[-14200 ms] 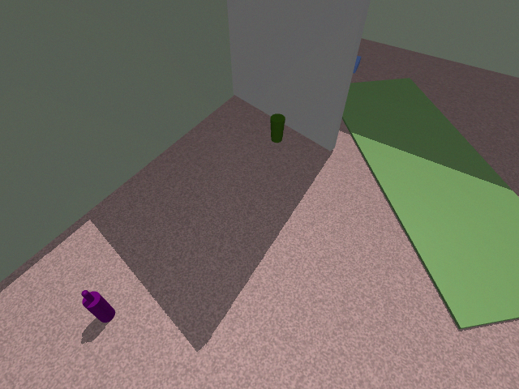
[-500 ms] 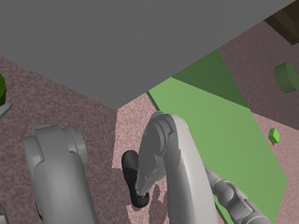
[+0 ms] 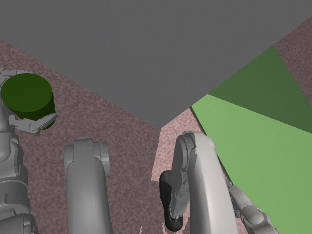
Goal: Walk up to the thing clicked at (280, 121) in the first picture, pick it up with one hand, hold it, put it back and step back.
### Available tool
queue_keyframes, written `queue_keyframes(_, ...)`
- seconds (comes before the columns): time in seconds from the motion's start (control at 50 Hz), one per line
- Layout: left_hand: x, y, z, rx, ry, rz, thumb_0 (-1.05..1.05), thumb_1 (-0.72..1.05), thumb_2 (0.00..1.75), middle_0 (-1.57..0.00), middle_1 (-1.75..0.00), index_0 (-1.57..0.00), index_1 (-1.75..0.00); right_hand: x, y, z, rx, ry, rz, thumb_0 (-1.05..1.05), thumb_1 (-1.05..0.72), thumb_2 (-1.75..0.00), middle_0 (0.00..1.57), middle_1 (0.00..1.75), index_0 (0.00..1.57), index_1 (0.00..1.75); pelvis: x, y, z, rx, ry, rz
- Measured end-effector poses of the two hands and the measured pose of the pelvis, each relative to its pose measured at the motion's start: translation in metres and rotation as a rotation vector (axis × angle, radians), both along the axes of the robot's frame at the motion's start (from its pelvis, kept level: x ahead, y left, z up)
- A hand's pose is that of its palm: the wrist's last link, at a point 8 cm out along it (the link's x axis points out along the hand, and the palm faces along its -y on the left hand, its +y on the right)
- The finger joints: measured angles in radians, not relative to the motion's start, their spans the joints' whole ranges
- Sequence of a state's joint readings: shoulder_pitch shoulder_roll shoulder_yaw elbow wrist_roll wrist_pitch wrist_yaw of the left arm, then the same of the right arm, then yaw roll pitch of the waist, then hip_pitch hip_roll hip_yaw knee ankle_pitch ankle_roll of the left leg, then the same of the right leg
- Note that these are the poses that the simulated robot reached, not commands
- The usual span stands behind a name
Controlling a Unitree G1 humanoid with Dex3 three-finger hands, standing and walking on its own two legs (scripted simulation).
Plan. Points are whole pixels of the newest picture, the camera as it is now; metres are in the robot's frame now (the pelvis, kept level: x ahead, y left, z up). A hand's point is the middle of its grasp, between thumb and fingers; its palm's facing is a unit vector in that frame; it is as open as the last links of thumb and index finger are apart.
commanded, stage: settle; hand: left
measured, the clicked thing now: (35, 107) +0.40 +0.28 -0.09
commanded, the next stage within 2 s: lift in 0.98 s
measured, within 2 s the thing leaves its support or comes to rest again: neither
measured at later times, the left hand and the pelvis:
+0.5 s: hand (34, 89) +0.41 +0.26 -0.01, palm faces +0.23 -0.97 -0.05, open 11.3 cm; pelvis +0.01 -0.01 +0.03, yaw +3 degrees
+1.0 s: hand (28, 83) +0.41 +0.27 +0.02, palm faces +0.25 -0.97 -0.04, open 11.3 cm; pelvis +0.01 -0.01 +0.05, yaw +5 degrees
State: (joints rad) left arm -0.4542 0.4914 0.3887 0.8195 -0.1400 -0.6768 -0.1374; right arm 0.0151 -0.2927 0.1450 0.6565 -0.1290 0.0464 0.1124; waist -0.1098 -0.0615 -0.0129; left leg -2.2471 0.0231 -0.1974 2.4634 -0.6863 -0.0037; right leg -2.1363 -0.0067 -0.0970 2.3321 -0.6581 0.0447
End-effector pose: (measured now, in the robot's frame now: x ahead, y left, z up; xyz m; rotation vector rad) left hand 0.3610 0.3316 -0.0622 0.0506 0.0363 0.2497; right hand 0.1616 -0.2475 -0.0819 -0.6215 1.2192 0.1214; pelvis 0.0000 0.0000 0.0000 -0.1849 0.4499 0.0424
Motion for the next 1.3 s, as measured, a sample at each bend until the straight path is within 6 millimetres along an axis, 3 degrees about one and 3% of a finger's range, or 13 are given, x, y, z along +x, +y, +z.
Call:
queue_keyframes(0.22,0.013,-0.008,0.031,0.005,0.014,-0.009,0.0,-0.48,1.06,-0.68,-0.98,-0.61,-0.99,-0.011,-0.013,-0.005,0.039,0.023,-0.106,0.01,-0.9,-0.9,0.2,0.3,0.2,0.3,0.007,-0.008,0.014,0.043,0.06,0.013)
queue_keyframes(0.46,0.015,-0.018,0.052,-0.009,0.028,-0.013,0.0,-0.51,1.09,-0.69,-0.99,-0.62,-0.99,-0.004,-0.024,0.003,0.048,-0.016,-0.138,0.01,-0.91,-0.9,0.2,0.3,0.2,0.3,0.009,-0.013,0.028,0.071,0.087,0.017)
queue_keyframes(0.74,0.014,-0.016,0.073,-0.012,0.026,0.004,0.0,-0.53,1.11,-0.7,-0.99,-0.63,-0.99,0.002,-0.02,0.013,0.068,-0.046,-0.14,0.01,-0.91,-0.91,0.2,0.3,0.2,0.3,0.009,-0.014,0.042,0.085,0.103,0.026)
queue_keyframes(1.3,0.014,-0.019,0.098,-0.019,0.026,-0.016,0.0,-0.54,1.12,-0.69,-1.0,-0.63,-1.0,-0.009,-0.016,0.033,0.078,-0.042,-0.172,0.01,-0.93,-0.91,0.2,0.3,0.2,0.3,0.01,-0.012,0.064,0.089,0.117,0.036)
